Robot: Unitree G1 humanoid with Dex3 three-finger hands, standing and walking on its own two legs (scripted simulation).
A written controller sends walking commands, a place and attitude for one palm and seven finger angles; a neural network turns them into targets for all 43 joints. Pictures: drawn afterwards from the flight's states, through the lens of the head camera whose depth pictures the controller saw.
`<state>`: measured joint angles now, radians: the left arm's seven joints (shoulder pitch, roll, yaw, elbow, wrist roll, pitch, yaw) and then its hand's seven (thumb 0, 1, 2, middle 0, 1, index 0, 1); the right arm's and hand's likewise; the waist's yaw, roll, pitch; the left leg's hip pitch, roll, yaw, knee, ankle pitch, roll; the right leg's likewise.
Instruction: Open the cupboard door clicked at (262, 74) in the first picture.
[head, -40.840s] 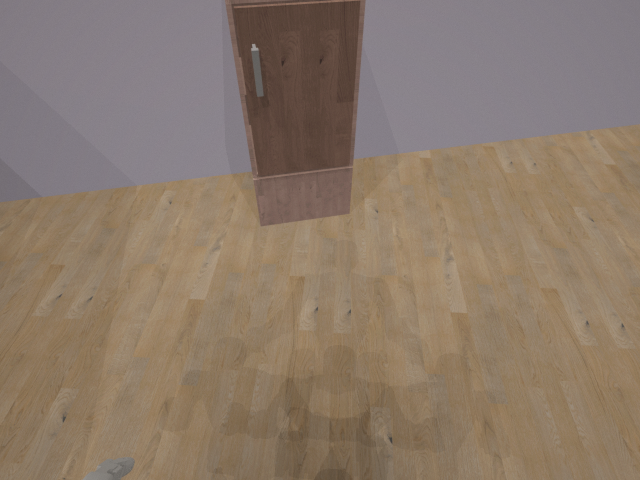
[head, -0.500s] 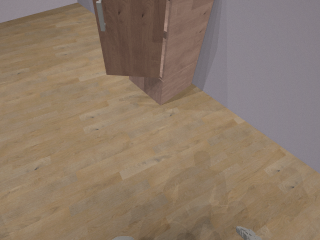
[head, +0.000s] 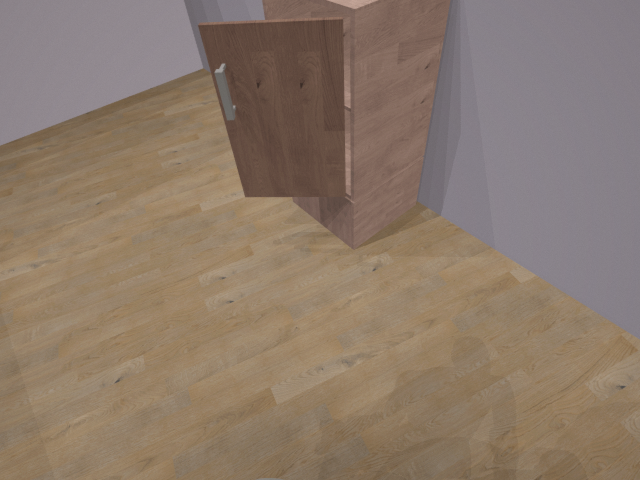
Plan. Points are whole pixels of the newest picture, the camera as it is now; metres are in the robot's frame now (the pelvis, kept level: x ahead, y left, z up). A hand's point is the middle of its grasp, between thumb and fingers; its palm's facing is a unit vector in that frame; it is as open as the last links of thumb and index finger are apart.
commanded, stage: take the last steps up to it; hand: left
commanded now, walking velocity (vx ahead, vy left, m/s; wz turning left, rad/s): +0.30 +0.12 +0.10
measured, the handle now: (227, 92) +1.08 +0.33 -0.05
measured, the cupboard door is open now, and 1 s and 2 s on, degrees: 46 46 46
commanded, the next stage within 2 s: come to a stop and stand still in 1.22 s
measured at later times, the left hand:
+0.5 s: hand out of the picture +0.05 +0.21 -0.18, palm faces +0.19 -0.97 -0.13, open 7.4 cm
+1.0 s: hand (224, 286) +0.50 +0.24 -0.16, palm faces -0.09 -0.98 -0.19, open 7.4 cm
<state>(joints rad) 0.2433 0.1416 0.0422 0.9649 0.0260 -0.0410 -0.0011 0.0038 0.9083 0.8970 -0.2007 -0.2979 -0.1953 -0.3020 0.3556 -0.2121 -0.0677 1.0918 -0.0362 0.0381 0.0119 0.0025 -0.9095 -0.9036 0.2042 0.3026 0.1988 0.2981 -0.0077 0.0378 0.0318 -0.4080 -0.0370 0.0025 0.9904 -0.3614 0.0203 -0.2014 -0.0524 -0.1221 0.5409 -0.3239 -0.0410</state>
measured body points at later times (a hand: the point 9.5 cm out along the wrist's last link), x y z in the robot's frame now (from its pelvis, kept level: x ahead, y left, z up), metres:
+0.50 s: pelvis +0.18 +0.08 -0.02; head +0.22 +0.09 +0.43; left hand +0.04 +0.26 -0.17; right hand +0.32 -0.13 -0.16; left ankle +0.23 +0.17 -0.74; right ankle +0.03 -0.06 -0.66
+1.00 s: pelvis +0.35 +0.07 -0.01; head +0.39 +0.06 +0.44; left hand +0.50 +0.29 -0.15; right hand +0.23 -0.13 -0.16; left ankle +0.23 +0.17 -0.73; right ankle +0.40 -0.03 -0.74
